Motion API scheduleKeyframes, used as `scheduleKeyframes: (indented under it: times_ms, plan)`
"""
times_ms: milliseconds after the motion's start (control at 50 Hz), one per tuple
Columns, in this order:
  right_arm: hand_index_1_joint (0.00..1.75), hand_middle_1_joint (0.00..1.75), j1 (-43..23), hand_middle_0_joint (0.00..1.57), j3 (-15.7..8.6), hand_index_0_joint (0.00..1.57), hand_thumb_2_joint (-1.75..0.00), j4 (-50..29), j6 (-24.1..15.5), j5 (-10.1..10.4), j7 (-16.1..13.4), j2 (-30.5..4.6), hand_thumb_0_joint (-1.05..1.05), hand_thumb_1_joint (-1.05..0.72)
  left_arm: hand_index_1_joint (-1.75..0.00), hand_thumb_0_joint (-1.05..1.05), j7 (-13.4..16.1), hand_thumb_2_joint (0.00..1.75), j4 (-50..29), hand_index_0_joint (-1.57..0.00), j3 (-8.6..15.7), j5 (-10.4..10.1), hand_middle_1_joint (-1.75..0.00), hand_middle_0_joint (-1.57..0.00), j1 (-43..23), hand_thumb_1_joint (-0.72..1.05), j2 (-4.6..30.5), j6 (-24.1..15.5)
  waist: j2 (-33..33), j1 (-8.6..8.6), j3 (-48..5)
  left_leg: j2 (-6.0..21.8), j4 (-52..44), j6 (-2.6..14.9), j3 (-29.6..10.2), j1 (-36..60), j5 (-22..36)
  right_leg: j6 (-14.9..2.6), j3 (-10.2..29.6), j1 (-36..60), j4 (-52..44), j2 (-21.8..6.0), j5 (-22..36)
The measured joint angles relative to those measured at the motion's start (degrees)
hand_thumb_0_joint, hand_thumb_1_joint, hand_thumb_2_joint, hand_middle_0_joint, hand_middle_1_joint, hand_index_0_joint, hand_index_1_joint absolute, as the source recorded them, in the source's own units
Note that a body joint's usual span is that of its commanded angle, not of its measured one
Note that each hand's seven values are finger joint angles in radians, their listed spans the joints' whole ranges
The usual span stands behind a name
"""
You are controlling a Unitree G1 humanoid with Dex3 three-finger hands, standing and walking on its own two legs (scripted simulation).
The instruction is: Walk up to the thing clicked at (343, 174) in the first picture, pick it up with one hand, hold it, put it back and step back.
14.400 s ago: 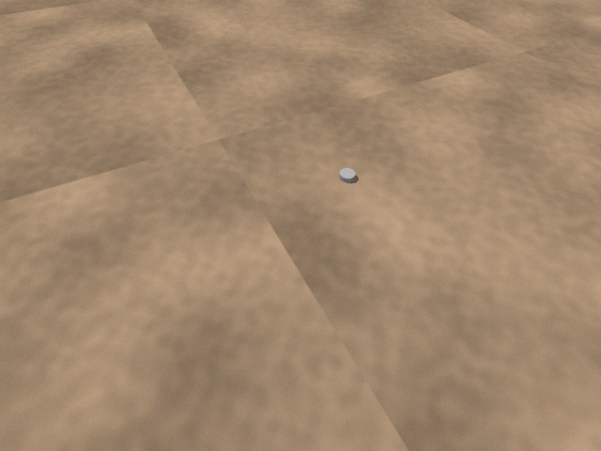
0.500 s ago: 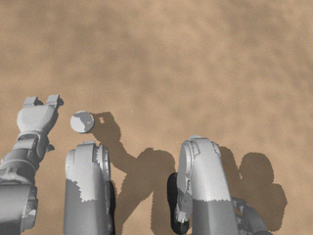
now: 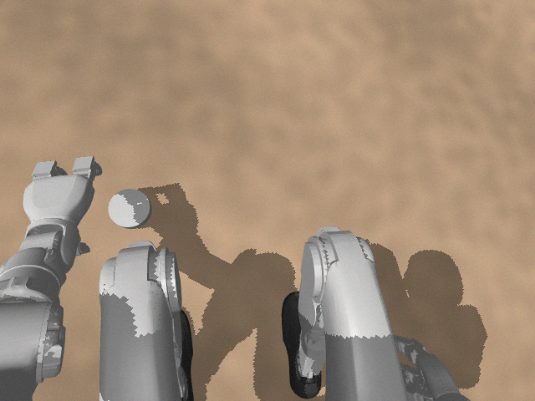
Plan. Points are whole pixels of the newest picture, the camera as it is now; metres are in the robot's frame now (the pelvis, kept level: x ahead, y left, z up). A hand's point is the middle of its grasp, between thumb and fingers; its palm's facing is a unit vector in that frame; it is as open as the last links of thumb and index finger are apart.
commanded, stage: rise first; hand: left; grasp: from above
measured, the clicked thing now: (130, 209) +0.42 +0.23 -0.32
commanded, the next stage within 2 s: approach in 0.06 s
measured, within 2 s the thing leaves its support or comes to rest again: neither
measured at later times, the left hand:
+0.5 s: hand (114, 190) +0.43 +0.23 -0.21, palm faces -0.41 -0.05 -0.91, open 14.2 cm
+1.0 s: hand (114, 216) +0.39 +0.24 -0.24, palm faces -0.54 -0.13 -0.83, open 14.2 cm
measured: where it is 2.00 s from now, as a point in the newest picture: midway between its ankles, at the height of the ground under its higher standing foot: (241, 371)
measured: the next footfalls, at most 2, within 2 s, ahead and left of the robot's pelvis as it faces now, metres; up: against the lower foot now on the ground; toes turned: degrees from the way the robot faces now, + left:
none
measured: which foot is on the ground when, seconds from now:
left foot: down 0.00-1.00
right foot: down 0.00-1.00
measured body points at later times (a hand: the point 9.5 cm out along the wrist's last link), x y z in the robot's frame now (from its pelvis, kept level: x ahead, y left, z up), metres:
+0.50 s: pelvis +0.00 +0.00 -0.02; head +0.23 +0.06 +0.36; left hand +0.45 +0.23 -0.16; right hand +0.06 -0.28 -0.12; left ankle +0.08 +0.13 -0.30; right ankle +0.09 -0.13 -0.30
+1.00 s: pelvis +0.00 +0.00 -0.02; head +0.24 +0.06 +0.35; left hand +0.41 +0.24 -0.19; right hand +0.04 -0.27 -0.13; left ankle +0.08 +0.13 -0.30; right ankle +0.09 -0.13 -0.30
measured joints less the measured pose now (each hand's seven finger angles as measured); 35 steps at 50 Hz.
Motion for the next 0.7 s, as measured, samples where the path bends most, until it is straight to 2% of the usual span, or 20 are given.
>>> scheduleKeyframes:
  times_ms: [240, 340, 400, 440, 500, 580, 640, 700]
  plan:
    - [0.3, 0.3, 0.9, 0.2, 0.4, 0.2, -0.9, 0.8, -0.1, -0.6, 0.7, -0.2, 0.01, -0.91, -0.96, 0.0, 0.9, 1.0, 2.6, -0.13, 0.0, 0.9, -0.94, -0.15, -1.2, -0.51, 0.7, -1.0, -0.1, -0.95, 0.2, -0.2, 1.1, -0.01, -0.3, -0.8, 0.2, 0.09, -0.1, -0.6, 1.0, 0.0, 0.1]
    - [0.3, 0.3, 1.0, 0.2, 1.1, 0.2, -0.89, 1.4, -0.7, -1.1, 1.0, -0.2, 0.01, -0.91, -0.99, 0.0, 2.1, 1.02, 6.5, -0.1, -3.0, 1.3, -0.98, -0.11, -4.2, -0.55, 0.4, -0.6, -0.6, -1.84, 0.2, -0.3, 1.5, -0.01, -0.2, -1.5, 0.5, 0.12, 0.0, -1.3, 1.3, 0.0, 0.4]
    - [0.3, 0.3, 0.6, 0.2, 1.9, 0.2, -0.89, 1.7, -1.6, -1.9, 1.4, -0.2, 0.01, -0.91, -1.01, 0.0, 3.5, 1.03, 10.4, -0.09, -4.8, 1.8, -0.99, -0.1, -7.5, -0.56, 0.2, -0.3, -0.9, -3.12, 0.8, -0.4, 1.8, -0.09, -0.4, -1.9, 0.7, 0.1, -0.1, -1.6, 1.7, 0.0, 0.6]
    - [0.3, 0.3, 0.3, 0.2, 2.6, 0.2, -0.89, 1.9, -2.2, -2.5, 1.8, -0.2, 0.01, -0.91, -1.02, 0.0, 4.3, 1.03, 12.7, -0.08, -5.2, 2.5, -1.0, -0.1, -9.7, -0.56, 0.5, -0.6, -1.0, -4.19, 1.4, -0.5, 2.3, -0.23, -0.9, -2.2, 0.8, 0.05, -0.5, -1.7, 1.9, 0.0, 0.7]
    - [0.3, 0.3, 0.5, 0.2, 3.3, 0.2, -0.89, 1.8, -2.7, -3.5, 2.5, -0.1, 0.01, -0.91, -1.03, 0.0, 6.4, 1.03, 14.0, -0.08, -4.0, 3.4, -1.02, -0.09, -12.1, -0.56, 1.7, 0.2, -1.1, -5.76, 2.0, -0.5, 3.0, -0.55, -1.6, -2.7, 0.7, -0.14, -1.1, -2.1, 2.3, 0.0, 0.8]
    - [0.3, 0.3, 1.0, 0.2, 4.2, 0.2, -0.89, 2.0, -3.5, -5.0, 4.3, -0.6, 0.0, -0.91, -1.03, 0.0, 8.7, 1.01, 16.6, -0.08, -2.6, 2.8, -1.03, -0.08, -14.7, -0.55, 2.0, 3.1, -0.3, -7.26, 2.5, -0.5, 3.6, -0.7, -2.1, -3.1, 0.1, -0.2, -1.5, -2.4, 2.5, 0.2, 0.5]
    - [0.3, 0.3, 1.6, 0.2, 4.6, 0.2, -0.89, 1.5, -3.5, -5.1, 5.3, -1.0, 0.01, -0.91, -1.03, 0.0, 7.5, 1.01, 16.8, -0.08, 0.0, 2.1, -1.04, -0.08, -14.8, -0.54, 2.0, 4.5, 1.3, -7.64, 3.0, -0.2, 3.7, -0.5, -2.5, -3.4, -0.3, -0.04, -1.9, -2.5, 2.2, 0.5, 0.4]
    - [0.3, 0.3, 2.5, 0.2, 4.5, 0.2, -0.89, 1.2, -2.8, -4.8, 6.1, -1.0, 0.01, -0.91, -1.03, 0.0, 6.2, 1.01, 14.0, -0.08, 2.1, 0.4, -1.04, -0.08, -13.0, -0.55, 2.1, 5.7, 2.5, -7.12, 3.3, 0.1, 3.3, -0.39, -2.4, -2.8, -0.9, 0.11, -1.8, -2.2, 1.7, 0.7, 0.1]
